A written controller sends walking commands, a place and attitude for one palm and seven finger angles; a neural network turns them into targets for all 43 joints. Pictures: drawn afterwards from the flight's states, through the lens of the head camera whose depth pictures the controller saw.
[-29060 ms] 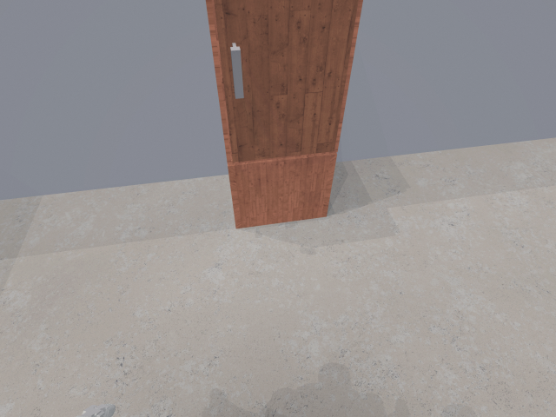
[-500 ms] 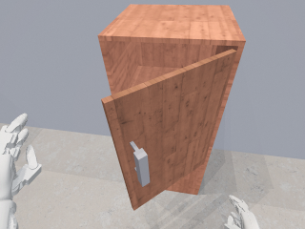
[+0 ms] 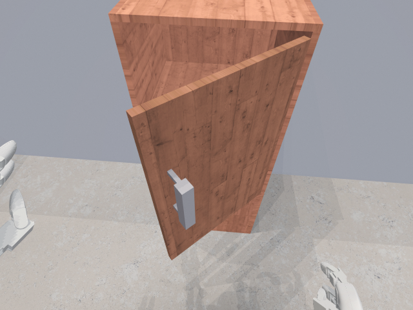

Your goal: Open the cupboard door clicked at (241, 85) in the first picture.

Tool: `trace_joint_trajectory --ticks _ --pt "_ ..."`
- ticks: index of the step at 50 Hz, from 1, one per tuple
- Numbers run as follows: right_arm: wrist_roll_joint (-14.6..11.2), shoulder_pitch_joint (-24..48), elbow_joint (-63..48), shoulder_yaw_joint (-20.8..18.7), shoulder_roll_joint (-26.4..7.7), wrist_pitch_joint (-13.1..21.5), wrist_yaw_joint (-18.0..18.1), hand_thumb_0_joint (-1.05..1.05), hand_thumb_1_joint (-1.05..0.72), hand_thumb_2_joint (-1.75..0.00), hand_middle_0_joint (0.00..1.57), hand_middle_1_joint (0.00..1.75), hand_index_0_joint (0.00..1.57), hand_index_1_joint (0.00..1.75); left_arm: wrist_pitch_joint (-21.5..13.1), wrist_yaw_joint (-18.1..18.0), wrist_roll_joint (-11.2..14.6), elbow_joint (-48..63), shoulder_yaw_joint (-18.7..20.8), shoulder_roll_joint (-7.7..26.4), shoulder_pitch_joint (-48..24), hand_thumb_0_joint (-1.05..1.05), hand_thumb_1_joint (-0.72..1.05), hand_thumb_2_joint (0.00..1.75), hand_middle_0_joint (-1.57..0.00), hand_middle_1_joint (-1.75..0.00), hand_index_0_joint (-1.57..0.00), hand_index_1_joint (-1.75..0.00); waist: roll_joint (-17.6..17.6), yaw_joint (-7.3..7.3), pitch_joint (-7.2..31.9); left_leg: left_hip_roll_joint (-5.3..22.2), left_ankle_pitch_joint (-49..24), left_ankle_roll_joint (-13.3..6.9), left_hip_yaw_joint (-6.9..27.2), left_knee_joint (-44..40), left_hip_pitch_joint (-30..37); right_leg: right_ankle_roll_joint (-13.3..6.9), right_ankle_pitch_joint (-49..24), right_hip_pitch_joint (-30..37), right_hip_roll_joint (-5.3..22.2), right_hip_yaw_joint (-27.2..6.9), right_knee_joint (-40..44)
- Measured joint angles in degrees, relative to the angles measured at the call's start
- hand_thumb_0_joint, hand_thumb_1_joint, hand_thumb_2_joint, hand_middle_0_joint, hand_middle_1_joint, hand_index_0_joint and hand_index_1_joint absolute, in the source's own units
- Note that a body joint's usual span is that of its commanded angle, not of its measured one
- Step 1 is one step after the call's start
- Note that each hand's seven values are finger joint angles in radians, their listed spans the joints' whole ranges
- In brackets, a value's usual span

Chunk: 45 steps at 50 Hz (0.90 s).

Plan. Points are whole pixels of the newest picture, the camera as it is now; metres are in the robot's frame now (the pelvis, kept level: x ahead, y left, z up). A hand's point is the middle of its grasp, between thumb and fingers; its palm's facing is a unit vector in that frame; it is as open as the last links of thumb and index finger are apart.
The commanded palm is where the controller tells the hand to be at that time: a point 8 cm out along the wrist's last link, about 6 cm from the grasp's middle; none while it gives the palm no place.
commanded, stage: step back with the hand held close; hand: left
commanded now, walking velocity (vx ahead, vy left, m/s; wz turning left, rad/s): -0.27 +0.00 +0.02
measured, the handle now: (180, 199) +0.33 +0.08 +0.02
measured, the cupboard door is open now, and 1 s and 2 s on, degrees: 43 43 43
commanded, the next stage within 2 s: stop stepping back and stand still in 1.08 s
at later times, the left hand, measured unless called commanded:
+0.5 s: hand out of the picture +0.15 +0.28 +0.16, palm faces +0.45 -0.77 -0.46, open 7.4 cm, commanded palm +0.08 +0.32 +0.18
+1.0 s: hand out of the picture +0.05 +0.24 +0.17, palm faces +0.38 -0.76 -0.53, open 7.4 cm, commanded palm -0.01 +0.27 +0.18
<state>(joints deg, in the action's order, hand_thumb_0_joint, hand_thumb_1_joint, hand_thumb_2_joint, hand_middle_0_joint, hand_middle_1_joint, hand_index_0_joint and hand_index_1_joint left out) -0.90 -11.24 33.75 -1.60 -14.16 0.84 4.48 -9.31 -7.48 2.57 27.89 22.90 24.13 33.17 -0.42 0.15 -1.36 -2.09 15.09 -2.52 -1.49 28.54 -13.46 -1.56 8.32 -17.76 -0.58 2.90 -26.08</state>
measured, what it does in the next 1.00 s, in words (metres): walks backwards: right foot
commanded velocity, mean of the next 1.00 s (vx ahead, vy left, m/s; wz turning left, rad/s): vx -0.35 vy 0.00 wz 0.02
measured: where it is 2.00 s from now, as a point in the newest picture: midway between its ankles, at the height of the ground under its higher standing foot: outside the picture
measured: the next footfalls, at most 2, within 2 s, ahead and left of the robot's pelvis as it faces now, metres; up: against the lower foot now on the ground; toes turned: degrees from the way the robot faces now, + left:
right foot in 0.68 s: -0.07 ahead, -0.11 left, +0.00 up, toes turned +2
left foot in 1.14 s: -0.21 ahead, +0.11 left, +0.00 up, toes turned +3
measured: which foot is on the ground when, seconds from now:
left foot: down 0.00-0.84, up 0.86-1.00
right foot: down 0.00-0.46, up 0.48-0.66, down 0.68-1.00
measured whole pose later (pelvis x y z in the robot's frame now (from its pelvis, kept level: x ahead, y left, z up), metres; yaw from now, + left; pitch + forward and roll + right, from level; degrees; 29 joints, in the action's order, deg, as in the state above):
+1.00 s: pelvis -0.15 -0.03 +0.00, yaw +0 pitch +2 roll +1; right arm 0.3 -8.9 34.6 -1.1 -11.3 1.2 3.6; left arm -11.7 -7.8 2.0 31.5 26.5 27.1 35.5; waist 3.9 -0.2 1.3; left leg -1.1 24.1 1.9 -0.2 58.3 -29.5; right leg -3.1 10.4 -18.5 -2.7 -1.7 -26.7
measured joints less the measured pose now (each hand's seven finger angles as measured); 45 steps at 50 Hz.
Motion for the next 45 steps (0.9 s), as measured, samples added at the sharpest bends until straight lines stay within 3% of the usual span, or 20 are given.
trace_joint_trajectory --ticks 5,16,23,28,32,36,39,42,43,45 --pt "0.1 -0.12 -1.15 0.6 0.74 0.24 0.02 0.01 -0.9 -0.89 0.2 0.3 0.2 0.3 -0.39 -0.74 -0.55 0.91 1.7 0.38 -0.91 0.01 0.89 0.9 -0.21 -0.3 -0.21 -0.31 1.24 -0.24 -0.01 -0.65 -0.12 -0.83 -0.74 2.06 -1.94 0.66 -0.28 -2.16 0.7 -0.65 -2.27" --pt "0.83 -1.24 -3.07 2.0 1.71 1.59 -0.45 0.01 -0.9 -0.89 0.2 0.3 0.2 0.3 -1.38 -0.64 -2.98 1.21 1.8 -2.21 -4.08 0.01 0.89 0.9 -0.21 -0.3 -0.21 -0.31 1.5 -1.16 -0.72 -0.9 2.51 -2.02 -1.44 10.78 -7.21 1.14 1.24 -6.91 1.35 -0.88 -9.78" --pt "1.13 -2.2 -2.26 2.31 1.54 2.12 -0.87 0.01 -0.9 -0.89 0.2 0.3 0.2 0.3 -2.96 -1.13 -2.52 4.09 2.48 -1.66 -4.53 0.01 0.89 0.9 -0.21 -0.3 -0.21 -0.31 2.63 -0.01 -1.32 -0.66 1.23 -2.0 -1.08 11.84 -9.75 1.37 0.45 -8.52 1.13 -0.59 -9.58" --pt "1.58 -3.57 -1.3 1.36 1.96 2.96 -0.72 0.01 -0.9 -0.89 0.2 0.3 0.2 0.3 -4.34 -0.7 -3.09 4.42 4.28 0.04 -3.69 0.01 0.89 0.9 -0.21 -0.3 -0.21 -0.31 2.1 0.77 -0.8 -0.82 0.76 -2.2 0.19 11.88 -10.57 2.41 6.88 -6.47 -1.32 -4.04 -17.3" --pt "2.15 -2.96 0.48 1.2 3.07 4.16 -1.43 0.01 -0.9 -0.89 0.2 0.3 0.2 0.3 -5.37 -0.85 -1.71 4.44 5.91 0.12 -2.39 0.01 0.89 0.9 -0.21 -0.3 -0.21 -0.31 1.8 -0.38 0.81 0.39 -1.35 -1.46 0.09 8.92 -11.78 1.98 12.31 -0.28 -2.37 -4.98 -13.94" --pt "2.32 1.52 1.42 1.61 3.7 5.42 -2.5 0.01 -0.9 -0.89 0.2 0.3 0.2 0.3 -5.28 -0.61 -0.57 3.54 4.27 -0.87 -3.18 0.01 0.89 0.9 -0.2 -0.3 -0.2 -0.31 1.71 -1.47 -1.42 2.05 -5.2 -0.5 -1.23 4.83 -12.52 1.42 11.81 2.25 -2.67 -5.13 -7.22" --pt "2.16 4.75 0.96 1.82 3.71 5.42 -2.98 0.01 -0.9 -0.89 0.2 0.3 0.2 0.3 -4.02 0.4 -0.19 3.37 1.55 -0.58 -3.92 0.01 0.89 0.9 -0.2 -0.3 -0.2 -0.31 0.75 -0.83 -3.95 3.04 -8.58 0.27 -0.87 1.93 -12.24 0.7 9.32 1.49 -3.68 -4.79 -6.21" --pt "1.59 5.74 -0.42 1.99 3.61 4.58 -3.16 0.01 -0.9 -0.89 0.2 0.3 0.2 0.3 -2.94 1.48 0.49 5.1 0.64 1.08 -1.45 0.02 0.89 0.9 -0.21 -0.3 -0.21 -0.31 -0.22 0.05 -3.99 4.18 -10.28 1.04 0.02 1.64 -13.06 -0.47 7.92 0.55 -4.94 -3.97 -6.3" --pt "1.24 5.56 -0.71 1.89 3.65 4.09 -3.12 0.01 -0.9 -0.89 0.2 0.3 0.2 0.3 -2.89 1.71 0.54 5.76 0.88 1.86 -0.12 0.02 0.89 0.9 -0.21 -0.3 -0.21 -0.31 -0.15 0.34 -3.37 4.12 -6.95 1.41 0.62 3.71 -14.13 -0.91 7.54 0.25 -5.12 -3.72 -6.26" --pt "0.74 4.58 -0.42 1.28 3.78 3.06 -2.79 0.01 -0.9 -0.89 0.2 0.3 0.2 0.3 -2.83 1.65 0.39 6.44 1.53 3.27 2.01 0.01 0.89 0.9 -0.21 -0.3 -0.21 -0.31 1.18 0.36 -1.34 2.01 3.41 2.48 2.77 15.75 -17.46 -1.5 6.61 -0.33 -4.41 -3.78 -5.59"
